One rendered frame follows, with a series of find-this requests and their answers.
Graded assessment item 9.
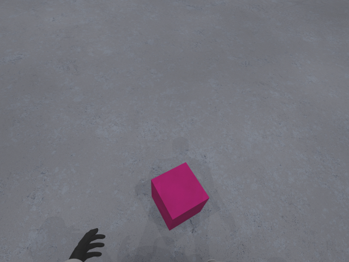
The left robot hand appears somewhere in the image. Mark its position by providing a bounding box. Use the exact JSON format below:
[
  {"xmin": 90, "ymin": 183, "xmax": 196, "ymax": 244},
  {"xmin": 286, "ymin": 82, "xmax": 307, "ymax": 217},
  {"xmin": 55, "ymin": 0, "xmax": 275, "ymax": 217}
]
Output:
[{"xmin": 69, "ymin": 228, "xmax": 105, "ymax": 262}]

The carton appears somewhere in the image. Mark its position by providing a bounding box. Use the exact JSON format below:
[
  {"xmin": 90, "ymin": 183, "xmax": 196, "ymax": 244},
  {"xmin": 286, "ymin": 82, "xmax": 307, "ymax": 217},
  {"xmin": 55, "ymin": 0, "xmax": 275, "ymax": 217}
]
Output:
[{"xmin": 151, "ymin": 162, "xmax": 209, "ymax": 230}]

